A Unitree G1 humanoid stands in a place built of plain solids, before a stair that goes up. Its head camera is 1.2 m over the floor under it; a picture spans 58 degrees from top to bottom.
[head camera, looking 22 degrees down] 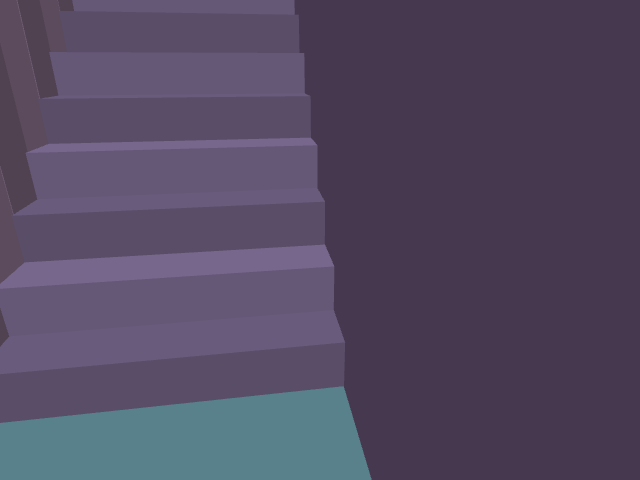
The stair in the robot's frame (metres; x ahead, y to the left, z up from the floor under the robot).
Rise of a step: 0.21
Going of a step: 0.24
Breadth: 1.30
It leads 9 degrees to the left of straight ahead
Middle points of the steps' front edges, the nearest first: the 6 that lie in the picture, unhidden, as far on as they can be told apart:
1.30 0.54 0.21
1.53 0.58 0.42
1.77 0.62 0.63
2.01 0.65 0.84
2.25 0.69 1.05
2.48 0.73 1.26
